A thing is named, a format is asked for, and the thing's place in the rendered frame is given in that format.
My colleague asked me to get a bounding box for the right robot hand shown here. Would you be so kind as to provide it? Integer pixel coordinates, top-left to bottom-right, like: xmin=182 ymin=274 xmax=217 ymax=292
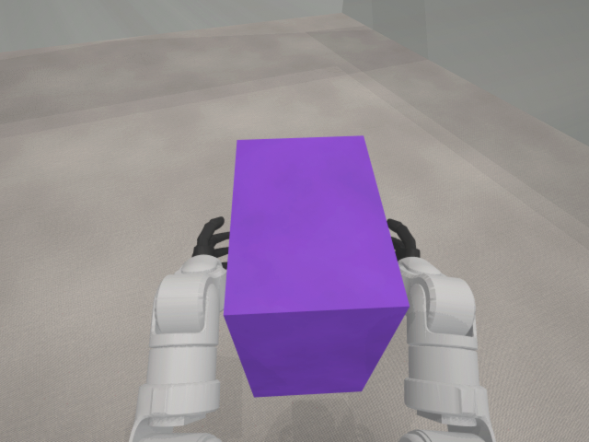
xmin=387 ymin=219 xmax=421 ymax=261

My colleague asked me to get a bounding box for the carton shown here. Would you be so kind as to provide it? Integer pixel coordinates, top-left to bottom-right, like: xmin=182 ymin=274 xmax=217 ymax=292
xmin=224 ymin=135 xmax=410 ymax=398

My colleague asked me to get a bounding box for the right robot forearm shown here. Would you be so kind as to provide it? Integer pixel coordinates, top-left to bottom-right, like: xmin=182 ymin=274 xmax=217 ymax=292
xmin=398 ymin=257 xmax=496 ymax=442

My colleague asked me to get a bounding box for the left robot hand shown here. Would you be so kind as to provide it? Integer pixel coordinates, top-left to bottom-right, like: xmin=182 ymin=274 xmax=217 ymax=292
xmin=191 ymin=216 xmax=230 ymax=269

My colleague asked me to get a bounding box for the left robot forearm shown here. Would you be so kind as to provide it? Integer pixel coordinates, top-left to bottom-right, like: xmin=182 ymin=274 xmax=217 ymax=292
xmin=129 ymin=255 xmax=226 ymax=442

